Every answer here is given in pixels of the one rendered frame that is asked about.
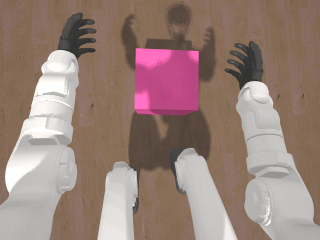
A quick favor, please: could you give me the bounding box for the left robot shin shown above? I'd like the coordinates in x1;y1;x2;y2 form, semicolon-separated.
105;161;136;207

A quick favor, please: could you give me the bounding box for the right robot upper arm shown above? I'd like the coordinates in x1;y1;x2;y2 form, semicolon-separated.
244;177;320;240

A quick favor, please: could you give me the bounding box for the robot right forearm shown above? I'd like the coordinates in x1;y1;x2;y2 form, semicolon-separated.
236;81;314;218

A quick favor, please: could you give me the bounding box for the left robot hand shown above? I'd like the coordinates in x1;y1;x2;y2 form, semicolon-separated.
57;12;97;61

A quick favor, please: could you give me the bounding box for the right robot hand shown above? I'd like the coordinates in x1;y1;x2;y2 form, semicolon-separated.
224;41;264;90

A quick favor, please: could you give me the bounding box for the robot left foot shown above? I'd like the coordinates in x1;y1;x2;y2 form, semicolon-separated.
130;166;139;215

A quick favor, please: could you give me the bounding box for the carton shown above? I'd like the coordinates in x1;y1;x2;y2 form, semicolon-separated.
134;48;199;116

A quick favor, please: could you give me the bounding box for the left robot upper arm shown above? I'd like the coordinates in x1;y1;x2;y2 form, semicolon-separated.
0;144;77;240

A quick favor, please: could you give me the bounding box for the robot left forearm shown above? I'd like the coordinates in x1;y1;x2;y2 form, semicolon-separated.
5;50;79;193

